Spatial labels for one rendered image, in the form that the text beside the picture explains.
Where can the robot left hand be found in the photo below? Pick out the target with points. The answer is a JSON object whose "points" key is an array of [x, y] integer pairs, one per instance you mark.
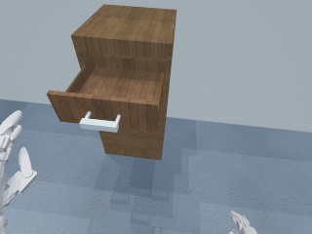
{"points": [[10, 131]]}

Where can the handle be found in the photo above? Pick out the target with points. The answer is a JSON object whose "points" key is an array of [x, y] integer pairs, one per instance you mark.
{"points": [[99, 125]]}

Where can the drawer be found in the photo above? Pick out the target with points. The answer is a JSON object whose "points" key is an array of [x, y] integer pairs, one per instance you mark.
{"points": [[111, 86]]}

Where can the robot right hand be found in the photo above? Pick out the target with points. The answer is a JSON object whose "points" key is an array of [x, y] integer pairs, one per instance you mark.
{"points": [[242, 223]]}

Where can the cabinet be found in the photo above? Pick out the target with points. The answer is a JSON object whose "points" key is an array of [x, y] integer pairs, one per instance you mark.
{"points": [[131, 32]]}

